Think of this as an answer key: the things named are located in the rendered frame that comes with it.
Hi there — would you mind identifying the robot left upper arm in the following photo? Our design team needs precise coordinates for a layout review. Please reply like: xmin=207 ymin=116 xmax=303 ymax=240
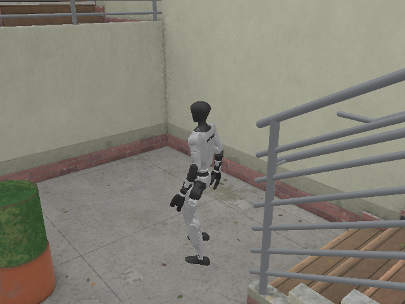
xmin=188 ymin=133 xmax=201 ymax=172

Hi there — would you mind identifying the robot left hand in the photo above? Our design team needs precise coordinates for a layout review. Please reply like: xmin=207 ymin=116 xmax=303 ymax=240
xmin=170 ymin=194 xmax=185 ymax=212

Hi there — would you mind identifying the robot right foot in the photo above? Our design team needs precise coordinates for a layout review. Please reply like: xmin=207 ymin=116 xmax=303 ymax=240
xmin=187 ymin=232 xmax=209 ymax=241

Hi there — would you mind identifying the robot right hand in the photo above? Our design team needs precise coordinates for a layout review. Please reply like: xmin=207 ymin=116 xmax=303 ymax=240
xmin=210 ymin=171 xmax=221 ymax=190

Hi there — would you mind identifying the robot right forearm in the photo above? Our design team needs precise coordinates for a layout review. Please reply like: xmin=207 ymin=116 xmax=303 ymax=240
xmin=213 ymin=151 xmax=223 ymax=173

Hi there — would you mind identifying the robot left forearm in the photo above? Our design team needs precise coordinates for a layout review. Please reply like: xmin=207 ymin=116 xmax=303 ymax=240
xmin=178 ymin=164 xmax=198 ymax=197

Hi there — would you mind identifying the robot right upper arm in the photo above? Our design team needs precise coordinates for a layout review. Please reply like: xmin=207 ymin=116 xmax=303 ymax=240
xmin=207 ymin=123 xmax=223 ymax=154

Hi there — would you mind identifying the robot head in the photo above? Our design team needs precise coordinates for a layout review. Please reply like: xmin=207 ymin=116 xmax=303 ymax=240
xmin=190 ymin=101 xmax=211 ymax=132

